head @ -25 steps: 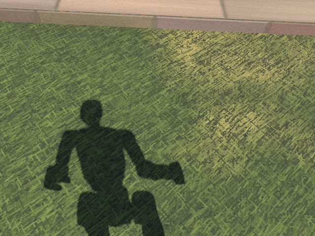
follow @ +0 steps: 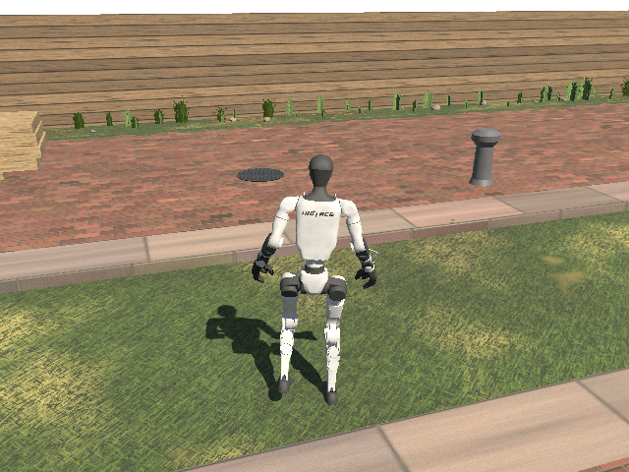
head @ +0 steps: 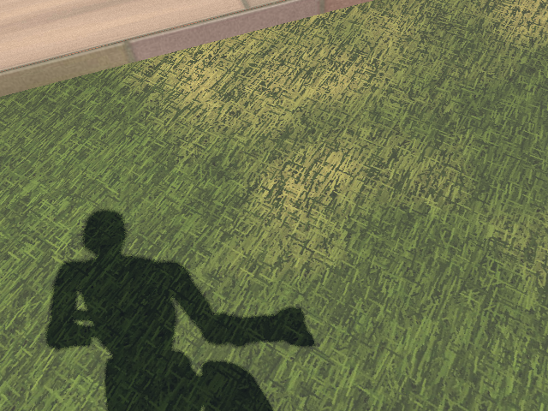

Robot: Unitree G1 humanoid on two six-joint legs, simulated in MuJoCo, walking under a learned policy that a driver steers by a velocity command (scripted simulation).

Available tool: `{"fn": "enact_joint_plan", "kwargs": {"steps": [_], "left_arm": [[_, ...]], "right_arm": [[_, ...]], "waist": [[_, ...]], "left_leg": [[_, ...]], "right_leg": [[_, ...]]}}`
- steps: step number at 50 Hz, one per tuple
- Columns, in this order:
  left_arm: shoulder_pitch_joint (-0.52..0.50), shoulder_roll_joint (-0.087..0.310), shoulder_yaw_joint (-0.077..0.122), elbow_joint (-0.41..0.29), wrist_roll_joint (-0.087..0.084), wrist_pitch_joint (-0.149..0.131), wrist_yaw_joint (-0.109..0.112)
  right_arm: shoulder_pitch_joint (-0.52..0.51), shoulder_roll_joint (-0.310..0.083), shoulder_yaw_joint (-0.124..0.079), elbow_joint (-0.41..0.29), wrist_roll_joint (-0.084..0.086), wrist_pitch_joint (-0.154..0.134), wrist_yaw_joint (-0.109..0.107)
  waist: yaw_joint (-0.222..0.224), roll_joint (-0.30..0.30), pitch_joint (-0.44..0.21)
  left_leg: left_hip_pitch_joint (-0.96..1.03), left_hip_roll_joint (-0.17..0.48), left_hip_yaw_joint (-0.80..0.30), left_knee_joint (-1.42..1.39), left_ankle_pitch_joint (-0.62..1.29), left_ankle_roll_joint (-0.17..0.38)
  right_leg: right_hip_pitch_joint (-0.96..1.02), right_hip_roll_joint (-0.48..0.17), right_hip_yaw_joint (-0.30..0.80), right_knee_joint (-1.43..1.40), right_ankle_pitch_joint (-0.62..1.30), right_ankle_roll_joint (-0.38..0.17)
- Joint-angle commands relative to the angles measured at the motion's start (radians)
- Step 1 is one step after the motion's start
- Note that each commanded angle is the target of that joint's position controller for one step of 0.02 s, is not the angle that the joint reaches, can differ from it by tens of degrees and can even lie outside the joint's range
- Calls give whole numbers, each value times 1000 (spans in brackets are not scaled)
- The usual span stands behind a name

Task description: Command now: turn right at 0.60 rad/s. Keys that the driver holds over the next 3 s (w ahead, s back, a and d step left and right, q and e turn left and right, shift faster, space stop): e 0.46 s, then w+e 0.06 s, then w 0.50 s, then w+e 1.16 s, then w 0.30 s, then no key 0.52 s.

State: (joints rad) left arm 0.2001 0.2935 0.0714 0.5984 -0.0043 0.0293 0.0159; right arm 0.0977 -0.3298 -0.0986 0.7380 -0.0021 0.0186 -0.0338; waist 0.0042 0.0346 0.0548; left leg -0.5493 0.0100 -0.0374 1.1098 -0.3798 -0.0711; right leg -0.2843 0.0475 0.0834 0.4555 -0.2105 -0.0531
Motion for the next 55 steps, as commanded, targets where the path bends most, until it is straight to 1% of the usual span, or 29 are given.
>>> {"fn": "enact_joint_plan", "kwargs": {"steps": [1, 6, 10, 12, 14, 15, 16, 17, 18, 19, 20, 21, 23, 25, 27, 29, 33, 35, 36, 37, 38, 39, 40, 41, 43, 45, 48, 52, 55], "left_arm": [[-21, 168, 48, -68, -3, -13, 16], [-26, 190, 56, -68, -3, -2, 17], [-47, 193, 58, -74, -7, 7, 7], [-63, 189, 56, -77, -14, 12, 6], [-94, 176, 51, -84, -29, 18, 12], [-56, 136, 40, -84, -21, 17, 14], [-1, 105, 33, -96, -21, 10, 14], [11, 195, 60, -81, -6, 0, 16], [23, 240, 80, -58, -12, 1, 14], [26, 227, 82, -36, -15, 10, 15], [32, 203, 79, -25, -14, 21, 17], [32, 174, 71, -24, -18, 28, 14], [-5, 137, 58, -42, -27, 30, 9], [-58, 123, 46, -65, -28, 27, 5], [-86, 113, 35, -82, -20, 19, -5], [-91, 91, 22, -87, -11, 6, -14], [-51, 82, 12, -57, -12, -20, -26], [32, 76, 13, -15, -13, -32, -31], [108, 93, 21, 16, -15, -34, -27], [220, 129, 34, 40, -19, -37, -20], [273, 263, 59, 28, -8, -40, -12], [283, 249, 58, 26, -6, -59, -20], [237, 188, 37, 23, -6, -77, -23], [202, 146, 23, 22, -4, -90, -26], [144, 121, 9, 19, 0, -95, -24], [133, 123, 9, 21, 3, -98, -17], [143, 134, 11, 48, -1, -99, -8], [215, 161, 20, 101, -12, -103, -5], [227, 176, 27, 131, -24, -99, -3]], "right_arm": [[-28, -63, -13, -71, 2, -16, 0], [-63, -59, -8, -88, 6, -26, 11], [-52, -68, -10, -96, 12, -42, 25], [-28, -67, -11, -97, 13, -51, 35], [37, -72, -18, -80, 8, -57, 39], [62, -126, -31, -82, -6, -54, 33], [36, -211, -44, -86, -26, -41, 29], [46, -163, -35, -97, -36, -44, 31], [9, -118, -19, -111, -29, -45, 25], [-33, -88, -12, -118, -19, -42, 21], [-50, -73, -6, -122, -5, -39, 16], [-47, -72, -2, -122, -2, -35, 11], [-13, -82, -3, -114, -11, -25, 4], [62, -100, -11, -97, -9, -21, -3], [94, -126, -18, -87, 1, -25, 0], [97, -145, -22, -80, 9, -36, 11], [101, -160, -21, -58, 30, -57, 43], [88, -154, -14, -46, 47, -57, 55], [98, -117, 0, -38, 44, -62, 58], [75, -46, 28, -46, 24, -70, 63], [42, 16, 49, -114, -7, -89, 68], [-6, -79, 22, -126, 22, -101, 61], [8, -122, 8, -123, 45, -105, 65], [17, -120, 8, -108, 46, -109, 68], [18, -113, 5, -98, 19, -115, 71], [28, -78, 15, -87, 13, -114, 78], [-32, -32, 36, -98, 13, -110, 80], [-155, -18, 51, -139, 21, -114, 92], [-165, -46, 43, -157, 21, -123, 99]], "waist": [[1, -157, -148], [18, -180, -127], [19, -193, -138], [7, -195, -152], [-37, -177, -161], [-22, -73, -191], [40, 223, -157], [10, 208, -152], [24, 125, -129], [37, 88, -105], [34, 83, -89], [26, 89, -80], [0, 112, -79], [-51, 127, -104], [-74, 141, -103], [-73, 138, -90], [-47, 122, -42], [11, 94, -40], [45, 65, -70], [97, -22, -125], [93, -308, -154], [130, -248, -109], [100, -217, -32], [83, -204, 12], [48, -172, 44], [31, -147, 24], [44, -122, 24], [84, -121, 58], [52, -121, 63]], "left_leg": [[-65, -4, -39, -99, 51, -12], [22, -30, -62, -294, 31, -11], [107, -54, -65, -404, 3, 6], [165, -63, -60, -505, 26, 22], [322, -43, -46, -727, 223, 50], [455, 103, -157, -755, 331, 104], [516, 300, -394, -778, 566, 255], [471, 417, -502, -792, 606, 377], [438, 383, -409, -781, 575, 364], [421, 306, -308, -770, 514, 311], [428, 263, -243, -764, 482, 280], [424, 242, -194, -766, 507, 275], [447, 217, -122, -781, 524, 282], [524, 238, -129, -828, 281, 291], [533, 261, -155, -876, 76, 293], [496, 271, -148, -905, -2, 290], [381, 262, -92, -910, 5, 281], [302, 242, -50, -840, 17, 257], [223, 213, -17, -761, 39, 225], [110, 151, 62, -569, 36, 161], [-171, 17, 172, -221, -140, 67], [-290, 22, 52, -26, -227, 63], [-342, 70, 12, 28, -143, 82], [-347, 92, 8, 23, -48, 97], [-311, 115, 5, -47, 88, 93], [-264, 104, 27, -102, 188, 69], [-188, 79, 49, -296, 322, 40], [-82, 40, 59, -493, 439, 52], [-51, 28, 21, -568, 409, 87]], "right_leg": [[201, -223, 255, -107, 359, -172], [145, -211, 342, -95, 207, -176], [129, -199, 422, -58, 268, -173], [140, -183, 451, -23, 334, -160], [84, -129, 436, 30, 262, -102], [-19, -70, 368, 142, 43, -44], [-234, 110, 159, 333, -359, 24], [-295, 75, 116, 571, -476, 78], [-302, 30, 105, 689, -403, 99], [-307, 16, 89, 726, -336, 116], [-328, 9, 78, 760, -280, 132], [-334, 5, 59, 778, -244, 145], [-336, -8, 1, 716, -202, 160], [-370, -43, -24, 618, -173, 160], [-351, -70, -37, 523, -180, 148], [-282, -80, -59, 418, -206, 122], [-75, -60, -120, 174, -189, 56], [105, -31, -159, -25, -46, 22], [255, -18, -151, -51, -42, 7], [426, -116, -10, -74, -47, -22], [557, -363, 397, -152, -125, -151], [466, -442, 553, -227, -236, -270], [430, -409, 482, -243, -306, -256], [393, -358, 399, -261, -302, -226], [335, -308, 282, -293, -96, -185], [307, -277, 190, -310, 100, -175], [259, -234, 72, -317, 214, -153], [216, -245, 46, -329, 196, -144], [278, -289, 84, -284, 248, -128]]}}
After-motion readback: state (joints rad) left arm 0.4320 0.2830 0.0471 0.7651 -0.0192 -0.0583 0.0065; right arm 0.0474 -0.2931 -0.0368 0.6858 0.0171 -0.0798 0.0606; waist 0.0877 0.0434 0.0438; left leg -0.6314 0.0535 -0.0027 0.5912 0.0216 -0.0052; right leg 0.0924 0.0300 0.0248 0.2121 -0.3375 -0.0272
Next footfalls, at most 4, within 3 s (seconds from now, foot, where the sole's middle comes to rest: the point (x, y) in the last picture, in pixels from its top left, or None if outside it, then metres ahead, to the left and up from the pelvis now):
0.30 left None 0.08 0.13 -0.78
0.74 right None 0.02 -0.13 -0.78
1.18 left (340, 408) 0.44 -0.06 -0.78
1.74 right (495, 368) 0.52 -0.44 -0.78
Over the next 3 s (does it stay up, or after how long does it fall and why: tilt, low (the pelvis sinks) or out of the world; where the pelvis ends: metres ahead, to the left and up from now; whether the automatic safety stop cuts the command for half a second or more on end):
stays up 0.79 -0.73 -0.01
